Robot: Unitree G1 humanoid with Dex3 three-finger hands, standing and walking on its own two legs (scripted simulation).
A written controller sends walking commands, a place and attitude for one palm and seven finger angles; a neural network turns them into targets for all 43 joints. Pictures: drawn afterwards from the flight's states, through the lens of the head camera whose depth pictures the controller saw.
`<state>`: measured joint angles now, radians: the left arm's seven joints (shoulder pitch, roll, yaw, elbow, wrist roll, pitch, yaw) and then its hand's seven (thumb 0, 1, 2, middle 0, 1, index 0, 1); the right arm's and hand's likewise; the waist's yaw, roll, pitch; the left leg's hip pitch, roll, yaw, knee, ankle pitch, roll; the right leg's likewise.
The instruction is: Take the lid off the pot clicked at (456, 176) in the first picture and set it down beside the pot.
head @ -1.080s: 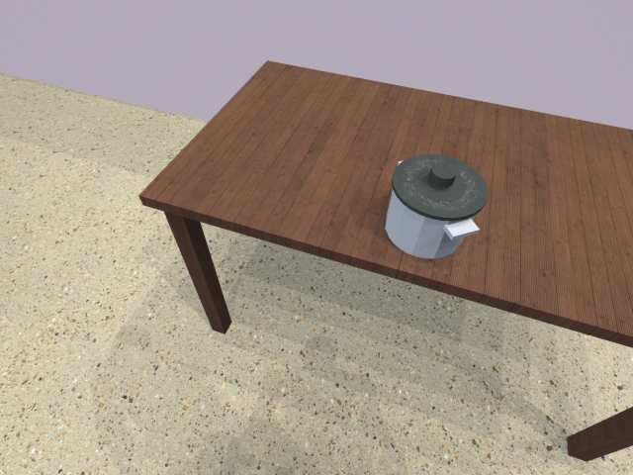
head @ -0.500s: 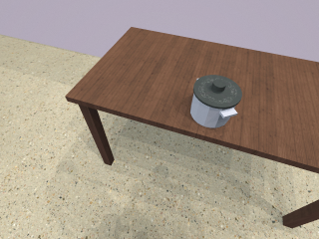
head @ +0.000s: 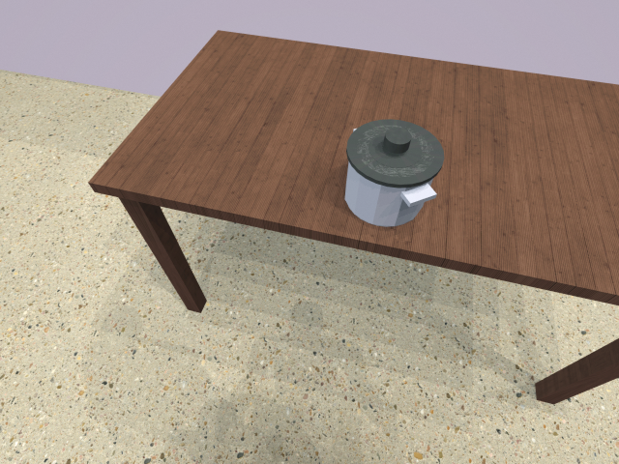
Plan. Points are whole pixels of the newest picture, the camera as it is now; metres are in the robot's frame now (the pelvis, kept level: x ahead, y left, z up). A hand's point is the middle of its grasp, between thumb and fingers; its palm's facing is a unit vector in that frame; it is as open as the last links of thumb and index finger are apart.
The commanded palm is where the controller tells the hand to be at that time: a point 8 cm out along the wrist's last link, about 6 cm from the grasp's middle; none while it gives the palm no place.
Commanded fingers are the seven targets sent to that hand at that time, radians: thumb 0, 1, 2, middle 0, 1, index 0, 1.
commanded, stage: turn to face it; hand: left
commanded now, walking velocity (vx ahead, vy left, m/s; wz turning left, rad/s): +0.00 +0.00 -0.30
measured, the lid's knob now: (397, 140) +0.61 -0.10 +0.05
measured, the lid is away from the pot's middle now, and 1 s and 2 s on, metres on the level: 0.00 0.00 0.00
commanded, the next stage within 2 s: take the last steps up to it in 0.28 s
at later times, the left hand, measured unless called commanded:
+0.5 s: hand out of the picture +0.09 +0.22 -0.16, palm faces -0.10 -0.97 -0.21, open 7.4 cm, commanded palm none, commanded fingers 0.00 0.90 0.90 -0.20 -0.30 -0.20 -0.30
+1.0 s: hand out of the picture +0.12 +0.12 -0.19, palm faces -0.22 -0.97 -0.12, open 7.4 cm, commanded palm none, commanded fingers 0.00 0.90 0.90 -0.20 -0.30 -0.20 -0.30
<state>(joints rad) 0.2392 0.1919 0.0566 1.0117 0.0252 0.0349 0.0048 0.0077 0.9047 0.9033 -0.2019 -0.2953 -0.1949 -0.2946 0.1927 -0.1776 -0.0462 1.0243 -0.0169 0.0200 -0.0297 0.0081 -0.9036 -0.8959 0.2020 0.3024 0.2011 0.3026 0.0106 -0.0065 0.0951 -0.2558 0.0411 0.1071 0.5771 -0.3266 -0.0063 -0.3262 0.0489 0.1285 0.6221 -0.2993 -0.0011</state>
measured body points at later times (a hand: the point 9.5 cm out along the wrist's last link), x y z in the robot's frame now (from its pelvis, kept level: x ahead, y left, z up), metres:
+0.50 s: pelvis -0.01 +0.02 +0.01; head +0.04 +0.04 +0.46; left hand +0.10 +0.27 -0.15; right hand +0.02 -0.22 -0.13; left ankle -0.01 +0.14 -0.73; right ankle -0.05 -0.10 -0.67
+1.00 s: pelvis +0.09 -0.04 -0.01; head +0.13 -0.02 +0.44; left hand +0.14 +0.17 -0.18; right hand +0.07 -0.30 -0.14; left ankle +0.16 +0.02 -0.73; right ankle -0.05 -0.11 -0.73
